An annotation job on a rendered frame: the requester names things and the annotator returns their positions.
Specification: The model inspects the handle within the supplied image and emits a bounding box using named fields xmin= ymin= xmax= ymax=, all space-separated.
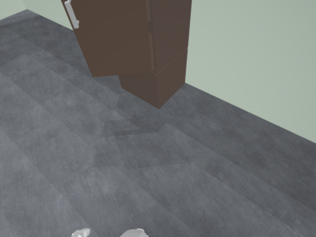
xmin=64 ymin=0 xmax=79 ymax=29

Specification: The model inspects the cupboard door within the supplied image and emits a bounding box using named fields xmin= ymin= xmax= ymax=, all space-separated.
xmin=61 ymin=0 xmax=152 ymax=77

